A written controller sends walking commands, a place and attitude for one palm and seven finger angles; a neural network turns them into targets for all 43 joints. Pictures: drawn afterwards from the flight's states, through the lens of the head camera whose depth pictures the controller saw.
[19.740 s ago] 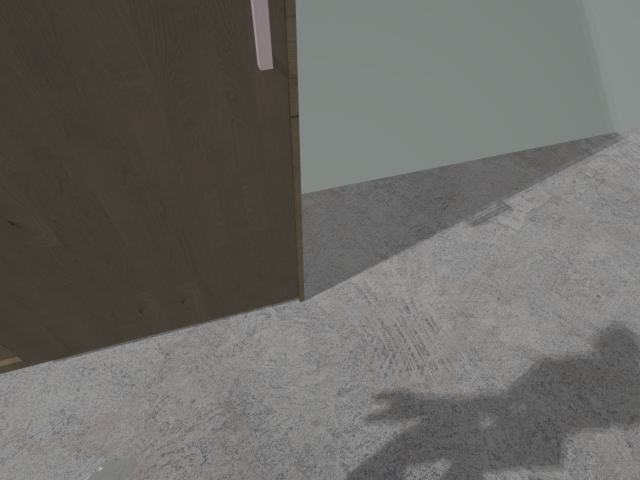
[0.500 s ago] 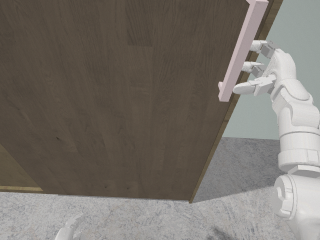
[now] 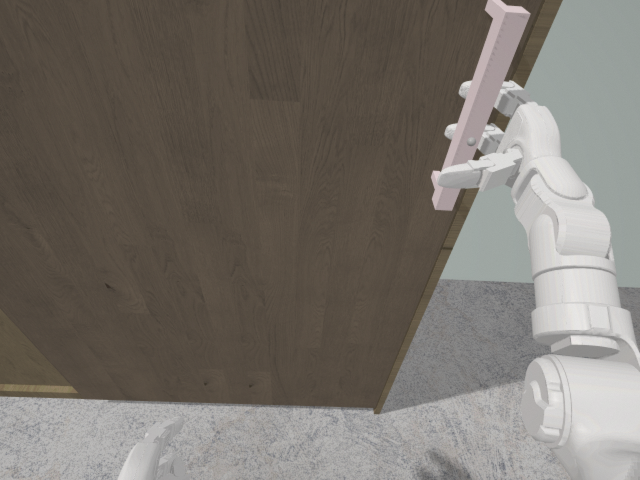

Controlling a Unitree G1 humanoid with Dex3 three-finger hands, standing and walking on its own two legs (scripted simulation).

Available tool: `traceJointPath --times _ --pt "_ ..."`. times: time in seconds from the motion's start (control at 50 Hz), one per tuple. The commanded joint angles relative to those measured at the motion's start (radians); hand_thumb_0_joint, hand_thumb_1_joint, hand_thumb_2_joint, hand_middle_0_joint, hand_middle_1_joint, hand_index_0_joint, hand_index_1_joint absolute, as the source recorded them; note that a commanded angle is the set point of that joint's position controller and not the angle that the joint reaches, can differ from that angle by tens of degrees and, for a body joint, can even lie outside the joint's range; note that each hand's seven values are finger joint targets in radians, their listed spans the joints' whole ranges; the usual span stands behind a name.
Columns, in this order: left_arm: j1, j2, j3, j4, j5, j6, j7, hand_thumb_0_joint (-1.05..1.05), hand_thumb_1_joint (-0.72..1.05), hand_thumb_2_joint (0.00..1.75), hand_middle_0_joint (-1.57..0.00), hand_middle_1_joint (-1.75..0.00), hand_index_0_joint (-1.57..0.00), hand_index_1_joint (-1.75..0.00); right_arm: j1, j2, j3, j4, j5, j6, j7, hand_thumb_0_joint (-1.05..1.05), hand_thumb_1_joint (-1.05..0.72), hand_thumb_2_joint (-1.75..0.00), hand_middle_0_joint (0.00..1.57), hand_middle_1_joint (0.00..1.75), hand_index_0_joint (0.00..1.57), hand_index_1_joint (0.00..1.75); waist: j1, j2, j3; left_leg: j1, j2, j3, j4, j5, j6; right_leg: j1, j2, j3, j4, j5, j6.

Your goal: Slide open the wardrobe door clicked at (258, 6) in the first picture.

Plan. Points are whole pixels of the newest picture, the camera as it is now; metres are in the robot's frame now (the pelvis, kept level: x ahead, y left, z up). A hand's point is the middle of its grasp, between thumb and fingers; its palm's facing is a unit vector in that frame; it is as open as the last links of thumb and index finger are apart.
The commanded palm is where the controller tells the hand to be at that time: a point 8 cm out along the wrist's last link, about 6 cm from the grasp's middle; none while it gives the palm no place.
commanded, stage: slide the fingers in behind the handle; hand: right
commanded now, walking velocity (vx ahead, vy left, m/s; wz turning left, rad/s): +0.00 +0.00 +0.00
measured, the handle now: (465, 115) +0.48 -0.13 +0.26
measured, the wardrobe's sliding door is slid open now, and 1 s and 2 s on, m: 0.00 0.00 0.00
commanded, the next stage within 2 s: grip the handle and tug to test in 0.78 s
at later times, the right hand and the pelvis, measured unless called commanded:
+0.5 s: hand (472, 149) +0.41 -0.12 +0.26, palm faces -0.03 +1.00 +0.00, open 14.1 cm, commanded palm +0.39 -0.18 +0.25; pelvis -0.01 +0.00 +0.00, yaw +0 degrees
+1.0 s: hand (471, 148) +0.42 -0.12 +0.25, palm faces -0.04 +1.00 +0.01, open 13.7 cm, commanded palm +0.39 -0.18 +0.25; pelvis -0.02 +0.00 +0.00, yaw +0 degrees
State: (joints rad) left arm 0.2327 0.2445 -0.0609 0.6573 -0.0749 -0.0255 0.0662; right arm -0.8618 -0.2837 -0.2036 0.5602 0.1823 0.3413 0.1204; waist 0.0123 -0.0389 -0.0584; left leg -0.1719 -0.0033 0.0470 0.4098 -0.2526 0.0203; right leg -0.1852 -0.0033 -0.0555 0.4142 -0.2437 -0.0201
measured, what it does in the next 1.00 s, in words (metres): stands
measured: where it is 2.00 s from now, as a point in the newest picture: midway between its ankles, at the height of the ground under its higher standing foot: outside the picture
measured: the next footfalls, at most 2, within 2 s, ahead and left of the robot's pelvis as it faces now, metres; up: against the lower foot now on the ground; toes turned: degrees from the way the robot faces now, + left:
none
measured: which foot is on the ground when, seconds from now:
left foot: down 0.00-1.00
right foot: down 0.00-1.00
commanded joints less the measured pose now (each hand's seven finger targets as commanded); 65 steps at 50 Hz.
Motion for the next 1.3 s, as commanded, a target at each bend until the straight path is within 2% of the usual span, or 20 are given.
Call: traceJointPath --times 0.0,0.04,0.1,0.18,0.2,0.32,0.36,0.42,0.52,0.58,0.64,0.74,0.78,0.86,0.98,1.04,1.12,1.14,1.2,1.28 --pt "-0.099 0.125 0.044 -0.146 0.002 -0.03 0.012 0.0 0.9 0.9 -0.2 -0.3 -0.2 -0.3 -0.463 -0.242 -0.082 -0.204 0.004 -0.031 -0.007 0.0 0.5 -0.3 0.3 1.2 0.3 1.2 -0.016 0.091 -0.278 0.089 0.003 -0.027 -0.029 0.414 0.007 0.124 0.007 0.042 -0.015 0.329 -0.037" --pt "-0.099 0.124 0.049 -0.152 0.002 -0.027 0.012 0.0 0.9 0.9 -0.2 -0.3 -0.2 -0.3 -0.463 -0.228 -0.067 -0.22 0.001 -0.034 -0.007 0.0 0.5 -0.3 0.3 1.2 0.3 1.2 -0.013 0.096 -0.277 0.088 0.001 -0.025 -0.033 0.417 0.006 0.135 0.004 0.041 -0.014 0.338 -0.039" --pt "-0.111 0.114 0.047 -0.163 0.002 -0.036 0.01 0.0 0.9 0.9 -0.2 -0.3 -0.2 -0.3 -0.518 -0.186 -0.029 -0.326 0.005 -0.058 -0.003 0.0 0.5 -0.3 0.3 1.2 0.3 1.2 -0.005 0.022 -0.321 0.083 -0.002 -0.024 -0.022 0.434 0.014 0.189 0.005 0.049 -0.004 0.379 -0.036" --pt "-0.119 0.116 0.05 -0.159 0.002 -0.04 0.008 0.0 0.9 0.9 -0.2 -0.3 -0.2 -0.3 -0.483 -0.162 -0.02 -0.369 0.023 -0.058 0.009 0.0 0.5 -0.3 0.3 1.2 0.3 1.2 -0.006 0.037 -0.343 0.087 -0.006 -0.021 -0.02 0.456 0.015 0.219 0.003 0.054 0.002 0.412 -0.034" --pt "-0.126 0.113 0.046 -0.156 0.001 -0.041 0.007 0.0 0.9 0.9 -0.2 -0.3 -0.2 -0.3 -0.49 -0.12 0.015 -0.366 0.027 -0.048 0.012 0.0 0.5 -0.3 0.3 1.2 0.3 1.2 -0.001 0.038 -0.319 0.074 -0.006 -0.016 -0.021 0.443 0.014 0.212 0.005 0.054 -0.002 0.396 -0.032" --pt "-0.134 0.118 0.041 -0.136 0.004 -0.025 0.007 0.0 0.9 0.9 -0.2 -0.3 -0.2 -0.3 -0.448 -0.164 -0.037 -0.28 0.019 0.023 -0.033 0.0 0.5 -0.3 0.3 1.2 0.3 1.2 -0.014 0.086 -0.231 0.052 -0.004 -0.017 -0.047 0.345 0.01 0.138 0.009 0.054 -0.025 0.295 -0.033" --pt "-0.139 0.117 0.041 -0.144 0.005 -0.016 0.008 0.0 0.9 0.9 -0.2 -0.3 -0.2 -0.3 -0.436 -0.199 -0.059 -0.291 0.008 0.02 -0.043 0.0 0.5 -0.3 0.3 1.2 0.3 1.2 -0.022 0.089 -0.251 0.077 0.0 -0.023 -0.05 0.35 0.008 0.138 0.008 0.05 -0.029 0.3 -0.036" --pt "-0.143 0.109 0.04 -0.151 0.005 -0.018 0.009 0.0 0.9 0.9 -0.2 -0.3 -0.2 -0.3 -0.48 -0.137 -0.005 -0.306 0.007 0.004 -0.04 0.0 0.5 -0.3 0.3 1.2 0.3 1.2 -0.005 0.077 -0.251 0.062 -0.001 -0.025 -0.051 0.349 0.008 0.156 0.008 0.049 -0.028 0.296 -0.037" --pt "-0.135 0.114 0.036 -0.141 0.007 -0.019 0.02 0.0 0.9 0.9 -0.2 -0.3 -0.2 -0.3 -0.508 -0.187 -0.037 -0.252 0.015 -0.019 -0.022 0.0 0.5 -0.3 0.3 1.2 0.3 1.2 0.0 0.102 -0.247 0.067 -0.001 -0.03 -0.066 0.312 0.006 0.142 0.01 0.051 -0.037 0.247 -0.039" --pt "-0.14 0.109 0.035 -0.146 0.004 -0.026 0.02 0.0 0.9 0.9 -0.2 -0.3 -0.2 -0.3 -0.534 -0.172 -0.014 -0.266 0.008 -0.036 -0.021 0.0 0.5 -0.3 0.3 1.2 0.3 1.2 0.001 0.029 -0.254 0.056 0.001 -0.033 -0.067 0.297 0.01 0.159 0.01 0.05 -0.037 0.248 -0.037" --pt "-0.129 0.116 0.041 -0.14 0.007 -0.03 0.018 0.0 0.9 0.9 -0.2 -0.3 -0.2 -0.3 -0.497 -0.196 -0.038 -0.234 0.005 -0.042 -0.026 0.0 0.5 -0.3 0.3 1.2 0.3 1.2 -0.007 0.057 -0.254 0.059 -0.003 -0.031 -0.075 0.288 0.01 0.153 0.006 0.053 -0.04 0.247 -0.036" --pt "-0.12 0.118 0.045 -0.138 0.006 -0.037 0.018 0.0 0.9 0.9 -0.2 -0.3 -0.2 -0.3 -0.491 -0.179 -0.029 -0.231 0.013 -0.051 -0.02 0.0 0.5 -0.3 0.3 1.2 0.3 1.2 -0.007 0.08 -0.269 0.068 -0.005 -0.025 -0.069 0.304 0.01 0.156 0.006 0.055 -0.041 0.262 -0.036" --pt "-0.12 0.116 0.042 -0.134 0.004 -0.044 0.018 0.0 0.9 0.9 -0.2 -0.3 -0.2 -0.3 -0.552 -0.14 0.01 -0.247 0.014 -0.052 -0.018 0.0 0.5 -0.3 0.3 1.2 0.3 1.2 0.009 0.067 -0.258 0.047 -0.004 -0.024 -0.07 0.283 0.009 0.158 0.007 0.058 -0.044 0.24 -0.037" --pt "-0.113 0.122 0.044 -0.128 0.005 -0.045 0.02 0.0 0.9 0.9 -0.2 -0.3 -0.2 -0.3 -0.527 -0.199 -0.043 -0.204 0.012 -0.047 -0.027 0.0 0.5 -0.3 0.3 1.2 0.3 1.2 -0.004 0.07 -0.25 0.048 -0.002 -0.031 -0.08 0.253 0.007 0.138 0.007 0.056 -0.048 0.218 -0.038" --pt "-0.102 0.117 0.044 -0.131 0.009 -0.053 0.018 0.0 0.9 0.9 -0.2 -0.3 -0.2 -0.3 -0.564 -0.194 -0.031 -0.242 0.0 -0.076 -0.033 0.0 0.22 -0.42 0.33 1.24 0.33 1.24 -0.001 0.04 -0.289 0.069 -0.003 -0.028 -0.065 0.294 0.013 0.158 0.007 0.058 -0.043 0.263 -0.035" --pt "-0.099 0.12 0.05 -0.132 0.009 -0.055 0.017 0.0 0.9 0.9 -0.2 -0.3 -0.2 -0.3 -0.519 -0.185 -0.033 -0.229 0.006 -0.083 -0.027 0.0 0.08 -0.48 0.35 1.26 0.35 1.26 -0.004 0.08 -0.293 0.07 -0.008 -0.025 -0.064 0.314 0.011 0.166 0.002 0.056 -0.037 0.283 -0.036" --pt "-0.098 0.12 0.047 -0.127 0.007 -0.056 0.015 0.0 0.9 0.9 -0.2 -0.3 -0.2 -0.3 -0.528 -0.166 -0.021 -0.232 0.008 -0.064 -0.018 0.0 -0.11 -0.56 0.36 1.29 0.36 1.29 0.0 0.062 -0.278 0.053 -0.008 -0.023 -0.059 0.325 0.012 0.166 0.003 0.055 -0.036 0.287 -0.034" --pt "-0.1 0.123 0.05 -0.13 0.008 -0.052 0.014 0.0 0.9 0.9 -0.2 -0.3 -0.2 -0.3 -0.478 -0.19 -0.043 -0.211 0.005 -0.056 -0.021 0.0 -0.15 -0.58 0.37 1.29 0.37 1.29 -0.015 0.065 -0.276 0.06 -0.009 -0.023 -0.064 0.318 0.012 0.161 0.002 0.053 -0.038 0.289 -0.032" --pt "-0.1 0.12 0.044 -0.124 0.006 -0.046 0.016 0.0 0.9 0.9 -0.2 -0.3 -0.2 -0.3 -0.52 -0.168 -0.02 -0.194 0.005 -0.035 -0.026 0.0 -0.29 -0.64 0.38 1.31 0.38 1.31 0.002 0.073 -0.23 0.035 -0.006 -0.023 -0.07 0.291 0.01 0.136 0.002 0.055 -0.041 0.253 -0.034" --pt "-0.112 0.116 0.047 -0.141 0.009 -0.048 0.015 0.0 0.9 0.9 -0.2 -0.3 -0.2 -0.3 -0.536 -0.185 -0.035 -0.277 0.004 -0.053 -0.032 0.0 -0.48 -0.72 0.41 1.34 0.41 1.34 -0.008 0.05 -0.305 0.071 -0.005 -0.027 -0.056 0.344 0.013 0.175 0.003 0.052 -0.03 0.312 -0.035"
